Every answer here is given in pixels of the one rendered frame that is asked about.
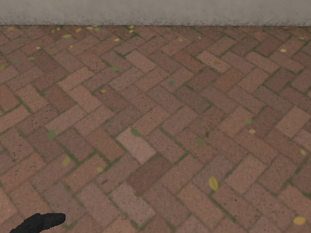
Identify left robot hand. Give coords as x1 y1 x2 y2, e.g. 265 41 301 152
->
10 213 66 233

